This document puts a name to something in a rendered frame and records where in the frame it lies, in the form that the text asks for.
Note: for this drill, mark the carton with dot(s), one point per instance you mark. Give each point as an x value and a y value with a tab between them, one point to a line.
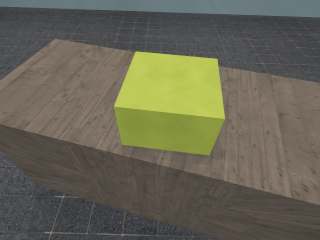
171	102

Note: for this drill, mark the pedestal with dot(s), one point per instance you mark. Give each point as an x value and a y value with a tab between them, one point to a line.
261	180

